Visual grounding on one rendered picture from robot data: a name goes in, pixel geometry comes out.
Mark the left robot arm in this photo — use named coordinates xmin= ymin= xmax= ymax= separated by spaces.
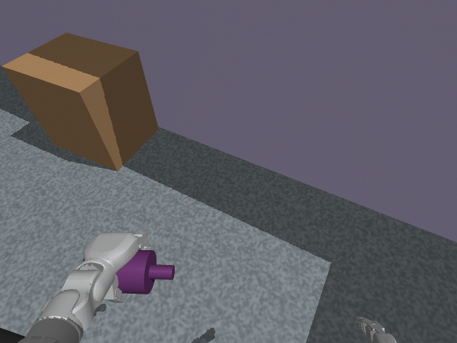
xmin=18 ymin=258 xmax=115 ymax=343

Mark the right robot hand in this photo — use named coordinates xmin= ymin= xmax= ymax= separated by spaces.
xmin=355 ymin=317 xmax=397 ymax=343

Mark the left robot hand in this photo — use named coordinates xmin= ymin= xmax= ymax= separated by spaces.
xmin=84 ymin=232 xmax=151 ymax=303

